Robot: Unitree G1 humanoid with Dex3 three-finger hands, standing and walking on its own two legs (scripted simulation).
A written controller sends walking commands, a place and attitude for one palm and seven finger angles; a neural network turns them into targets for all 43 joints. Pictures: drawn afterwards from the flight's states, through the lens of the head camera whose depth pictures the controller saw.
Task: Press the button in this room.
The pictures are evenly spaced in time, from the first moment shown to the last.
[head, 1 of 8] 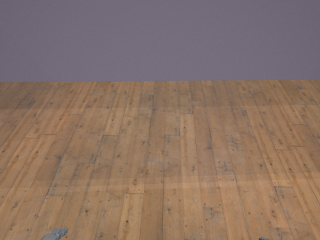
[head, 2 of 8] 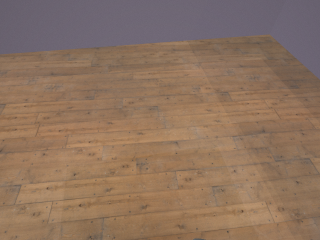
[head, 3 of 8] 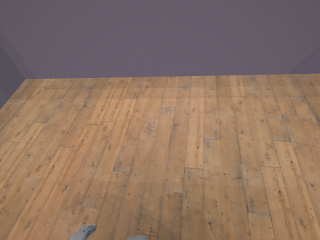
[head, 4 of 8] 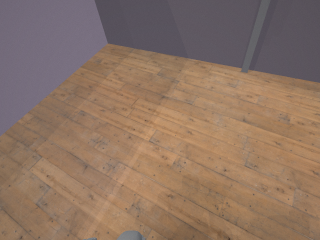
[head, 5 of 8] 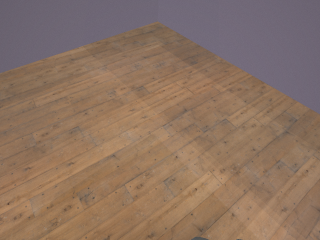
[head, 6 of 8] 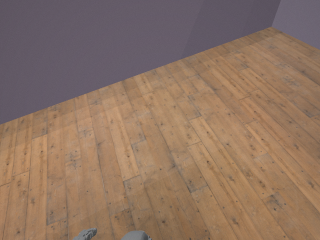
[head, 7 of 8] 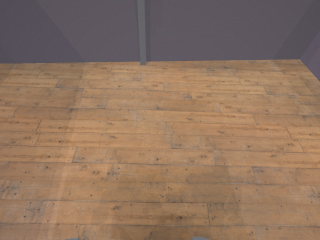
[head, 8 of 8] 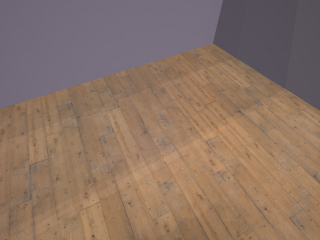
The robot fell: no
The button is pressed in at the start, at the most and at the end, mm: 0 0 0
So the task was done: no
